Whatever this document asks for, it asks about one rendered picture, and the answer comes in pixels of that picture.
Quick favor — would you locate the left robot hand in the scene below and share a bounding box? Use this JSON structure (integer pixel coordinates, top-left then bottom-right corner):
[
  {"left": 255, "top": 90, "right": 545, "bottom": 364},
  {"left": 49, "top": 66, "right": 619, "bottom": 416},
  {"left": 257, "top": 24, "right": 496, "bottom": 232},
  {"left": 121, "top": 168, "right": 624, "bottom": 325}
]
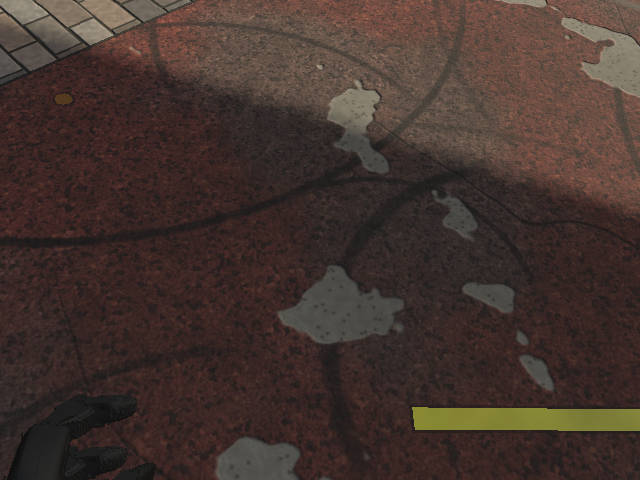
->
[{"left": 3, "top": 394, "right": 156, "bottom": 480}]

